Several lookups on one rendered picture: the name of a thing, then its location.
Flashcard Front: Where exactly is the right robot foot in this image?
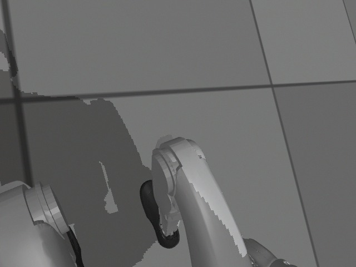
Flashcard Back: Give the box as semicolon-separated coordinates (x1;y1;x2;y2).
140;180;180;249

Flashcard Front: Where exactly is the right robot hand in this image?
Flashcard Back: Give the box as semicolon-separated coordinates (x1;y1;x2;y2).
242;236;278;267

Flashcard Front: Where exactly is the left robot foot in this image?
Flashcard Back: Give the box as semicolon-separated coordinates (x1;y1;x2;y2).
66;227;84;267

